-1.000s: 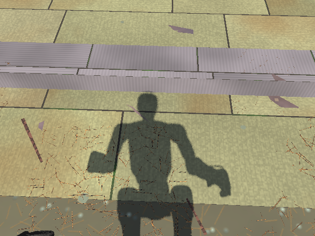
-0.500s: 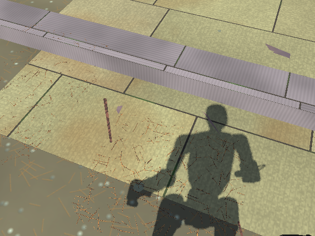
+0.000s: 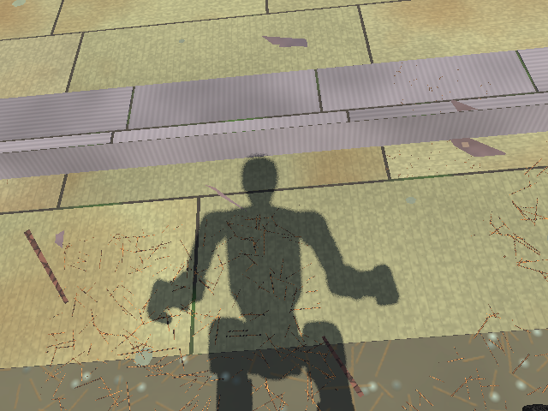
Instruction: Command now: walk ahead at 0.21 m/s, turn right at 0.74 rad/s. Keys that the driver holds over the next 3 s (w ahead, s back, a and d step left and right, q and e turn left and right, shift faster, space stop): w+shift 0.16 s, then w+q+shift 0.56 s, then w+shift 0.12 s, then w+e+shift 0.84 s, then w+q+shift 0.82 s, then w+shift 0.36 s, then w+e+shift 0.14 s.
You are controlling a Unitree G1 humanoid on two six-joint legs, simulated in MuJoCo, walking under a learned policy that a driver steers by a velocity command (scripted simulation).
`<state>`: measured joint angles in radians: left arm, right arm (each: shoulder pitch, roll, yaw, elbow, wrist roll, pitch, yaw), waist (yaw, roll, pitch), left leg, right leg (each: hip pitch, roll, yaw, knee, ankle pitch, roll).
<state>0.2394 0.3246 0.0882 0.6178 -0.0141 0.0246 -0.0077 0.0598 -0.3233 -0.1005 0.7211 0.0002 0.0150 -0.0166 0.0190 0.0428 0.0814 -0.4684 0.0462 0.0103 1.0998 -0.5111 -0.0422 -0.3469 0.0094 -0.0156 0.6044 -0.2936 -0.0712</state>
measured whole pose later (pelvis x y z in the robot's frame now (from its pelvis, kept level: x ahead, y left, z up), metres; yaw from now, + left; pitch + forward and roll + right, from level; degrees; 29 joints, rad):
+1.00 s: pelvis +0.65 +0.17 -0.01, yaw +20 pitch +2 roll +0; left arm 0.04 0.28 0.00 0.59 -0.02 -0.14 -0.04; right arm 0.41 -0.30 -0.03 0.79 0.01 -0.09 0.00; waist -0.08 -0.02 0.03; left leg 0.21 -0.10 -0.16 0.21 -0.43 0.12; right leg -0.66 -0.01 -0.03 0.44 0.19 -0.04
